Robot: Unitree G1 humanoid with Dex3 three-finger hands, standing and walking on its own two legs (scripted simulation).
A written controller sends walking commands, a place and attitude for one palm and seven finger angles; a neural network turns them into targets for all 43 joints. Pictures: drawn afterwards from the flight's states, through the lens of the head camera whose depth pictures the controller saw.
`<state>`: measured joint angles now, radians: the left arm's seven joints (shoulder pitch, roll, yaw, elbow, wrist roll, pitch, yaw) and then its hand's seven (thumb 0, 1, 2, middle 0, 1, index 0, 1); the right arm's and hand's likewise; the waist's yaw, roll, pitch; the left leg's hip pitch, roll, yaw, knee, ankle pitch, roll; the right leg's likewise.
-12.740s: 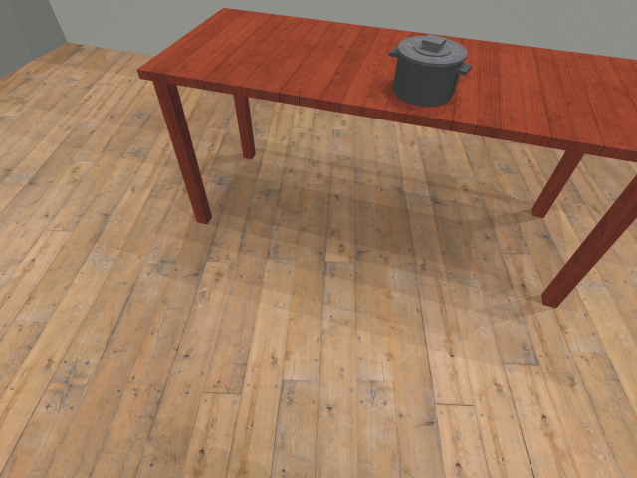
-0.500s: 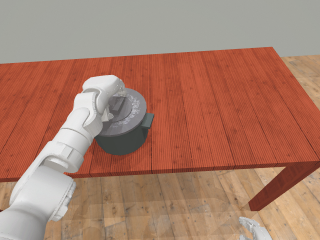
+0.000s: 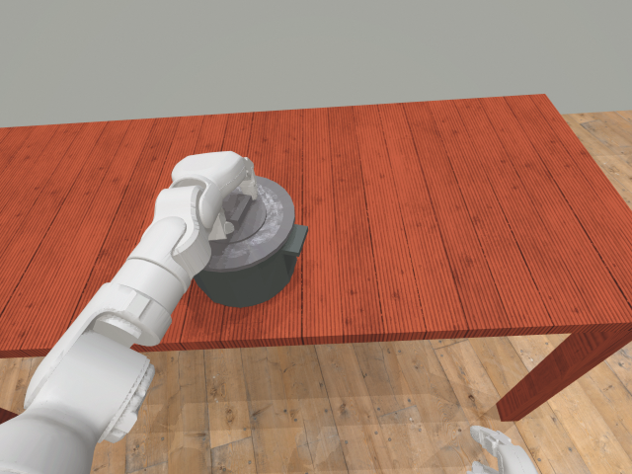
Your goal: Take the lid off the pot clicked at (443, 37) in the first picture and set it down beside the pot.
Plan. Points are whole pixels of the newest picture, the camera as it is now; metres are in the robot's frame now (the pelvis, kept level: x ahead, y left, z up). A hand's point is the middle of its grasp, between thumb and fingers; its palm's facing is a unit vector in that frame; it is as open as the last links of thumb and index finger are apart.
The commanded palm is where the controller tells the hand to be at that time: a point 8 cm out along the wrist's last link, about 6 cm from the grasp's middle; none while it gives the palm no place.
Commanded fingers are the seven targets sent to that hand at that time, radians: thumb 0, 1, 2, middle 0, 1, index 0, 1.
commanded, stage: close the fingers and squeeze the knob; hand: left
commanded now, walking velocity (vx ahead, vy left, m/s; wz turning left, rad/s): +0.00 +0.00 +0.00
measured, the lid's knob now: (229, 208) +0.46 +0.14 +0.07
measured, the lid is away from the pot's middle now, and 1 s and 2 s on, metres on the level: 0.00 0.00 0.01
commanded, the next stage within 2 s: lift the lid straight up in 0.84 s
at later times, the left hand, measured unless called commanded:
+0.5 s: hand (219, 212) +0.43 +0.15 +0.10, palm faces -0.31 -0.08 -0.95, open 8.7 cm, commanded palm +0.42 +0.15 +0.16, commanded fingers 0.00 0.31 1.03 -0.72 -0.95 -0.70 -0.93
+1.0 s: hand (218, 212) +0.43 +0.15 +0.10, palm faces -0.31 -0.08 -0.95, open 8.7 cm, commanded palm +0.42 +0.15 +0.17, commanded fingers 0.00 0.49 1.11 -0.83 -1.00 -0.80 -0.97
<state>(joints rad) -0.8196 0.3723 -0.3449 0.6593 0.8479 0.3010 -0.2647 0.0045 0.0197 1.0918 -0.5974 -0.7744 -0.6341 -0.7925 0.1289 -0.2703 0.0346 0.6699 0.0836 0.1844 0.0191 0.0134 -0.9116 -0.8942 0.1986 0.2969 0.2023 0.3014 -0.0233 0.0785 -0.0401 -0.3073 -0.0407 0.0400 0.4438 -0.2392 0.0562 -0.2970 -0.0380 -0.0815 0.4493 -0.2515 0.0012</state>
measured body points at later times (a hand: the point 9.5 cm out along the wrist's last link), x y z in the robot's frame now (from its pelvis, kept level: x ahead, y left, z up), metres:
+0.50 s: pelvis +0.00 +0.00 +0.00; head +0.03 -0.03 +0.45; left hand +0.44 +0.15 +0.15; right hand +0.15 -0.24 -0.13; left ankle -0.01 +0.08 -0.74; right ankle -0.02 -0.12 -0.74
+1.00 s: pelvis +0.00 +0.00 +0.00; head +0.03 -0.02 +0.45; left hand +0.44 +0.15 +0.15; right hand +0.14 -0.24 -0.13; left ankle -0.01 +0.08 -0.74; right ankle -0.02 -0.12 -0.74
